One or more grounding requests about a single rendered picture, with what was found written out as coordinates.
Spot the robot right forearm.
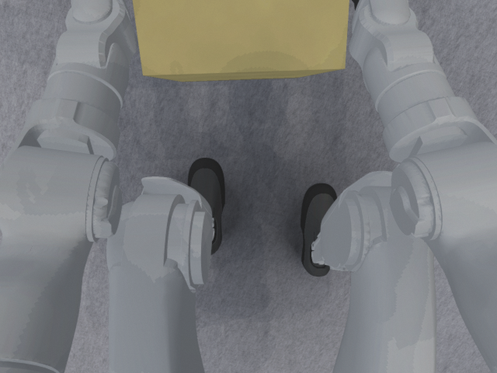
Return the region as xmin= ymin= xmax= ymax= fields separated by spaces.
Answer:
xmin=349 ymin=0 xmax=497 ymax=163

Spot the right robot upper arm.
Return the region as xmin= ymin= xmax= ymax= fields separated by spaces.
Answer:
xmin=389 ymin=141 xmax=497 ymax=373

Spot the robot right thigh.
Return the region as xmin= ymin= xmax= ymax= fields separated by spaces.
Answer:
xmin=332 ymin=186 xmax=436 ymax=373

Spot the carton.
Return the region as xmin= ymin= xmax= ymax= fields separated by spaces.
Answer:
xmin=133 ymin=0 xmax=349 ymax=82

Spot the left robot foot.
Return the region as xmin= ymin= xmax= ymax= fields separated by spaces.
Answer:
xmin=188 ymin=158 xmax=225 ymax=255

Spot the robot left forearm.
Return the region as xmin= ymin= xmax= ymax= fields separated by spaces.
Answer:
xmin=0 ymin=0 xmax=138 ymax=230

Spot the left robot upper arm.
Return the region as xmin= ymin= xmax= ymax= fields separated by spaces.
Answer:
xmin=0 ymin=145 xmax=123 ymax=373

